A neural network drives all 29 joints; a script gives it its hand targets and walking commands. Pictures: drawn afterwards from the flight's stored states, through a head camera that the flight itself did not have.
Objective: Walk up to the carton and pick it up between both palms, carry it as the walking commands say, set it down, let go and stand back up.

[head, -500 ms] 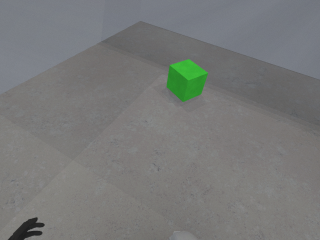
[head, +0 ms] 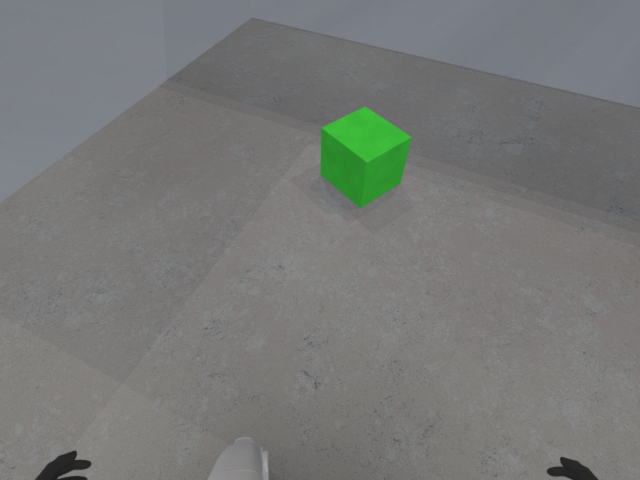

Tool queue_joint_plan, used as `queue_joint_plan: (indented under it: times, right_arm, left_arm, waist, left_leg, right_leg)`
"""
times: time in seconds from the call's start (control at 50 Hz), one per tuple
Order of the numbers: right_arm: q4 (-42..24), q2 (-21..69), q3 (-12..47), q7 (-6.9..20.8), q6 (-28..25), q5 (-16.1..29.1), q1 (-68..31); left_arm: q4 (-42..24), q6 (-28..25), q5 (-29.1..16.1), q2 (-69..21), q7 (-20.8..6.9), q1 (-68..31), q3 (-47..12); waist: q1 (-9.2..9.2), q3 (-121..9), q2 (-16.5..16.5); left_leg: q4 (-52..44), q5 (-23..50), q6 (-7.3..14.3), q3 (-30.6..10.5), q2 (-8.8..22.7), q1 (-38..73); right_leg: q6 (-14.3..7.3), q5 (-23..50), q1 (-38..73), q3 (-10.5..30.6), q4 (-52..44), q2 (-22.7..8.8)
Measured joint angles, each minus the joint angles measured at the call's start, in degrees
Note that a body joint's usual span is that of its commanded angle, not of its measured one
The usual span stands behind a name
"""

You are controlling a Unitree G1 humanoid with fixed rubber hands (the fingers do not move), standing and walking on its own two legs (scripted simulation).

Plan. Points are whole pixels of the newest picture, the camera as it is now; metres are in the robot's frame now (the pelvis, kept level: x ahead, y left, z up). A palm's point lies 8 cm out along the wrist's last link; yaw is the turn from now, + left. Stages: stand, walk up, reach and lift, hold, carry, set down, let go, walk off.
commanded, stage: walk up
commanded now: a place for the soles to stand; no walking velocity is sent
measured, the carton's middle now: (363, 157) +1.40 -0.19 -0.64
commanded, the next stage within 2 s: none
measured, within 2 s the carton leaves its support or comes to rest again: neither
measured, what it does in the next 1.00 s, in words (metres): walks ahead: left foot, then right foot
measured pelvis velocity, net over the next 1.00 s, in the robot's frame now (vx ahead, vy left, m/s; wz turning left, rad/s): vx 0.44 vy -0.04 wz -0.12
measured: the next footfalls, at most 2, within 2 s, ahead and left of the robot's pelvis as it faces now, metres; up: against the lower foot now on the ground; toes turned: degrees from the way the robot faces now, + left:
left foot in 0.12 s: +0.23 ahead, +0.14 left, +0.00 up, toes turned +5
right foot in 0.50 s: +0.37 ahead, -0.16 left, +0.00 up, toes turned -12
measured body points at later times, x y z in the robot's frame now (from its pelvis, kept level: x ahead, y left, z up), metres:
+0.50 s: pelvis +0.23 -0.02 +0.00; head +0.24 -0.02 +0.44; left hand +0.44 +0.29 -0.07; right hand +0.22 -0.39 -0.08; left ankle +0.19 +0.13 -0.73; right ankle +0.33 -0.15 -0.73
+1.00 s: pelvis +0.44 -0.04 -0.01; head +0.46 -0.02 +0.44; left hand +0.55 +0.29 -0.11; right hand +0.52 -0.40 -0.06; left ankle +0.52 +0.06 -0.73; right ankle +0.39 -0.16 -0.67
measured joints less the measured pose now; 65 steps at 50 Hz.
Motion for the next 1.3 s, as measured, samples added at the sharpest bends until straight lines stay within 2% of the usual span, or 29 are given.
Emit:
queue_joint_plan:
  times: [0.06,0.1,0.14,0.18,0.22,0.26,0.36,0.44,0.5,0.54,0.6,0.64,0.76,0.84,0.88,0.92,0.96,1.0,1.04,1.12,1.22,1.26,1.3]
  right_arm:
    - [-0.2,0.1,-0.4,0.7,-0.2,0.2,-2.0]
    - [-0.9,-0.3,-0.7,0.9,-0.7,0.2,-2.9]
    - [-2.1,-1.1,-1.3,0.3,-1.7,-0.4,-3.6]
    - [-2.8,-1.0,-1.3,-0.2,-2.0,0.5,-4.1]
    - [-3.3,-0.6,-1.2,-0.5,-1.9,1.0,-3.8]
    - [-3.4,-0.5,-1.1,-0.6,-1.9,0.7,-2.9]
    - [-2.7,-2.0,-1.4,-0.1,-2.3,0.2,1.1]
    - [-1.0,-3.4,-1.7,0.2,-1.7,0.5,3.9]
    - [0.1,-3.9,-1.6,0.2,-0.9,0.6,5.2]
    - [0.7,-3.7,-1.3,-0.1,-0.5,0.7,5.4]
    - [1.1,-2.4,0.0,-0.8,0.2,1.5,4.0]
    - [1.1,-1.7,0.4,-0.8,0.2,1.2,3.3]
    - [1.2,-0.2,0.4,0.7,0.6,0.2,1.6]
    - [0.9,0.4,0.1,1.4,0.4,0.5,-0.4]
    - [0.1,0.0,-0.2,1.3,-0.2,0.4,-1.1]
    - [-0.9,-0.6,-0.8,0.4,-1.1,0.0,-1.7]
    - [-1.8,-0.8,-1.0,-0.3,-1.4,0.8,-1.8]
    - [-2.5,-0.7,-1.0,-0.7,-1.3,1.3,-1.3]
    - [-2.7,-0.8,-1.0,-0.8,-1.2,1.0,-0.5]
    - [-2.4,-1.7,-1.2,-0.6,-1.3,0.4,1.9]
    - [-0.9,-2.9,-1.4,-0.1,-0.4,0.6,4.4]
    - [-0.6,-3.1,-1.3,-0.2,0.0,0.4,5.2]
    - [0.1,-2.6,-1.0,-0.6,0.5,0.8,4.8]
  left_arm:
    - [0.1,-0.1,0.1,0.8,-0.1,3.5,0.0]
    - [0.1,-0.2,0.2,1.4,0.0,5.5,-0.1]
    - [0.3,-0.2,-0.1,1.5,0.4,6.5,-0.4]
    - [0.9,-0.2,-0.2,1.5,0.9,6.1,-1.1]
    - [1.5,-0.2,-0.2,1.8,0.9,5.5,-1.3]
    - [1.8,-0.1,-0.1,1.7,0.4,4.7,-1.3]
    - [2.4,0.5,0.7,1.2,-1.4,0.7,-0.7]
    - [2.9,0.7,0.9,1.0,-2.3,-3.5,-0.1]
    - [2.7,0.3,0.8,1.2,-2.3,-5.9,0.2]
    - [1.8,-0.5,0.7,1.4,-1.3,-7.2,0.5]
    - [0.4,-1.0,0.1,1.0,0.2,-6.6,0.2]
    - [0.3,-1.1,-0.2,0.5,0.8,-5.1,0.0]
    - [-0.3,-1.3,0.1,0.9,0.9,0.4,0.0]
    - [-0.1,-0.8,0.2,1.8,0.7,3.6,0.0]
    - [-0.1,-0.5,0.2,2.2,0.8,5.0,-0.3]
    - [0.2,-0.2,0.0,2.0,1.1,5.4,-0.7]
    - [0.9,0.2,-0.2,1.6,1.6,4.8,-1.4]
    - [1.4,0.3,-0.1,1.5,1.7,4.0,-1.6]
    - [1.8,0.3,0.2,1.2,1.2,3.3,-1.5]
    - [2.6,0.7,0.8,0.6,-0.1,1.1,-1.1]
    - [3.2,0.4,1.0,0.5,-1.1,-2.3,-0.2]
    - [2.7,-0.2,1.1,1.1,-0.8,-3.1,0.3]
    - [1.7,-0.9,1.1,1.2,0.0,-3.7,0.5]
  waist:
    - [1.50,-0.5,-0.7]
    - [2.16,-1.2,-1.5]
    - [2.01,-1.4,-2.3]
    - [1.45,-1.2,-3.8]
    - [0.72,-1.5,-5.3]
    - [-0.17,-2.0,-6.2]
    - [-2.60,-2.8,-5.3]
    - [-4.35,-3.0,-4.1]
    - [-5.15,-3.7,-3.0]
    - [-4.72,-3.1,-1.7]
    - [-3.61,-2.3,-0.6]
    - [-2.88,-2.4,0.3]
    - [-0.17,-2.0,0.3]
    - [1.28,-1.8,-1.3]
    - [1.68,-2.2,-2.1]
    - [1.19,-2.0,-3.3]
    - [0.47,-1.7,-4.3]
    - [-0.25,-1.8,-5.6]
    - [-1.14,-2.1,-6.2]
    - [-2.89,-2.5,-5.5]
    - [-4.48,-3.0,-3.6]
    - [-4.52,-3.3,-2.7]
    - [-3.82,-2.9,-1.6]
  left_leg:
    - [-8.1,4.7,0.5,1.5,-1.7,0.8]
    - [-12.1,5.2,1.3,2.6,-3.5,3.7]
    - [-11.6,7.5,1.8,3.4,-4.2,5.1]
    - [-9.0,4.3,1.9,4.9,-4.3,6.1]
    - [-10.2,2.1,2.0,6.4,-4.6,8.8]
    - [-12.8,1.8,1.7,7.6,-4.8,11.7]
    - [-17.0,0.0,1.3,8.9,-4.4,17.3]
    - [-17.8,-2.8,-0.1,9.2,-3.8,21.1]
    - [-15.3,-6.6,-1.4,8.8,-2.5,22.6]
    - [-5.3,-10.0,0.0,6.4,-0.8,19.8]
    - [13.2,-9.4,1.4,-0.8,-3.1,11.1]
    - [15.6,-6.8,1.3,-2.0,-3.2,6.6]
    - [1.0,-0.9,-0.5,-0.4,-2.1,1.2]
    - [-9.1,3.4,0.2,1.4,-3.2,3.1]
    - [-13.4,3.0,1.1,2.3,-4.6,6.3]
    - [-12.0,5.8,1.5,3.0,-5.5,6.9]
    - [-10.2,3.4,1.7,3.5,-5.8,7.7]
    - [-11.4,1.8,1.7,4.2,-6.0,10.0]
    - [-13.3,1.5,1.4,4.6,-6.1,12.4]
    - [-15.1,-0.2,1.0,4.6,-5.5,15.9]
    - [-13.7,-4.7,-0.2,3.9,-4.2,19.0]
    - [-9.5,-8.3,0.0,3.1,-3.1,18.7]
    - [2.3,-11.3,1.3,-0.3,-3.4,14.5]
  right_leg:
    - [0.7,-3.1,3.0,0.5,0.4,-0.2]
    - [1.3,-6.4,4.2,1.4,2.7,-0.8]
    - [0.4,-9.7,0.8,3.2,13.7,-1.1]
    - [0.5,-8.0,-5.4,5.8,28.1,-0.6]
    - [0.9,-5.1,-10.7,6.0,34.7,-1.8]
    - [1.7,-3.5,-14.3,5.2,33.0,-3.9]
    - [3.2,0.5,-18.7,2.6,19.1,-7.9]
    - [3.0,5.3,-17.8,1.2,9.7,-8.3]
    - [2.0,5.3,-13.7,-0.3,3.9,-6.6]
    - [1.2,8.6,-12.7,-1.2,4.7,-5.0]
    - [0.6,4.7,-10.7,-1.8,6.4,-4.1]
    - [0.4,4.0,-8.1,-2.3,4.1,-3.6]
    - [0.4,1.7,-1.7,-3.4,-0.1,-2.9]
    - [1.2,-1.8,1.7,-3.6,0.4,-3.2]
    - [1.7,-5.0,2.3,-3.2,3.3,-3.7]
    - [0.8,-8.4,-1.1,-1.3,13.8,-4.3]
    - [1.0,-8.3,-6.9,2.5,26.9,-3.1]
    - [1.3,-6.3,-11.6,3.9,32.3,-3.4]
    - [2.0,-4.9,-14.7,3.5,30.1,-5.0]
    - [2.9,-1.5,-17.5,2.0,19.9,-7.3]
    - [2.6,3.9,-14.6,0.3,7.5,-7.0]
    - [1.8,5.2,-11.9,-0.3,4.2,-5.6]
    - [1.3,6.5,-12.4,-1.0,7.4,-4.8]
